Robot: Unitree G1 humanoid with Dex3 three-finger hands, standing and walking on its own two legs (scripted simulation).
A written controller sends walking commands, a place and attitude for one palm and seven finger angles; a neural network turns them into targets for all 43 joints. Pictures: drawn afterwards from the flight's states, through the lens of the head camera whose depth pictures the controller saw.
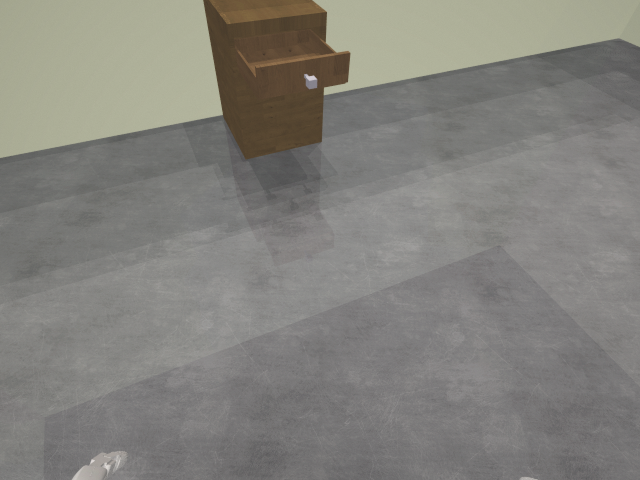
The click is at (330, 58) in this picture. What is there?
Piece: drawer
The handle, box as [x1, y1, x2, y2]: [304, 74, 316, 88]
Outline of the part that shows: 304,74 304,77 306,79 306,85 308,88 316,87 316,78 314,76 308,76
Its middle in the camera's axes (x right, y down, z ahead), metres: -0.05 -0.61 +1.50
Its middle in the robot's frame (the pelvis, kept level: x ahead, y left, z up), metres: +1.51 +0.11 -0.23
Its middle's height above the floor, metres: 0.54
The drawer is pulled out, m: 0.28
